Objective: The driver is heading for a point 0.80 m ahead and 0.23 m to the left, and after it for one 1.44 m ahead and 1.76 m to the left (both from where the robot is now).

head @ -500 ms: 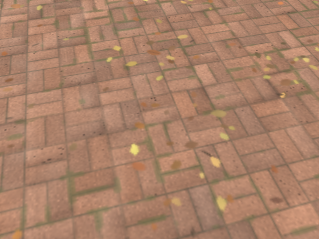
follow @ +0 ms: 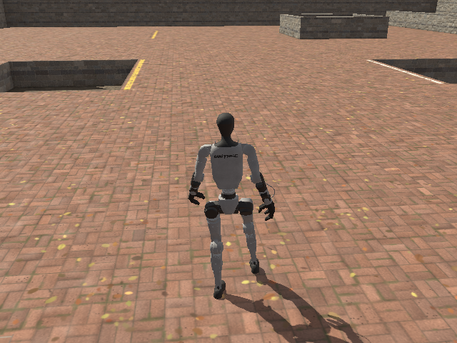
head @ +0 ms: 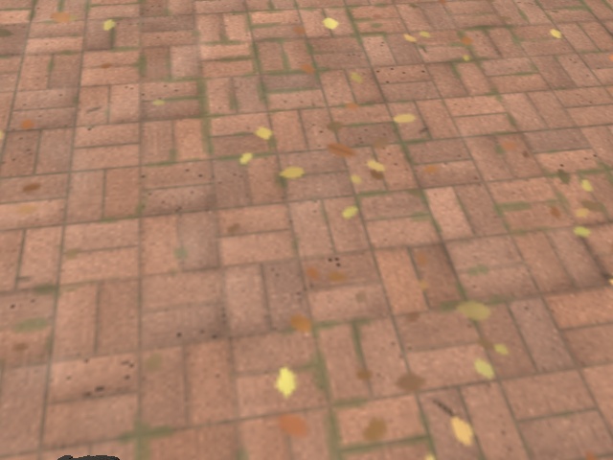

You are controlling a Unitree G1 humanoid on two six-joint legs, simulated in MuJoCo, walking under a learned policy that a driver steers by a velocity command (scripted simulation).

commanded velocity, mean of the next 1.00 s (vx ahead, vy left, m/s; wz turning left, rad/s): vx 0.50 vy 0.00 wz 0.58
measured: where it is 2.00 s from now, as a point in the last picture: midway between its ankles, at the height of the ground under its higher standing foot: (184, 356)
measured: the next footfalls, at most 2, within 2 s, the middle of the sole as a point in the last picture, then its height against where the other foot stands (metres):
right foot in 0.18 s outside the picture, level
left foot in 0.70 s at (198, 456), level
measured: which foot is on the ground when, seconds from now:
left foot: down 0.00-0.18, up 0.20-0.68, down 0.70-1.00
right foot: up 0.00-0.16, down 0.18-0.70, up 0.72-1.00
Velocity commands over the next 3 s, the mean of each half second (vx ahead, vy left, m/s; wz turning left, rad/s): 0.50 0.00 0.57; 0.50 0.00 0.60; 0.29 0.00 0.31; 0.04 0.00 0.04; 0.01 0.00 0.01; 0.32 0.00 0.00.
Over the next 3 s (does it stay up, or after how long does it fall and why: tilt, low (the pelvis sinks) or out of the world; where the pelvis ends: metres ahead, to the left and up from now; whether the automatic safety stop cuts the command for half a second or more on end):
stays up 0.81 0.35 -0.01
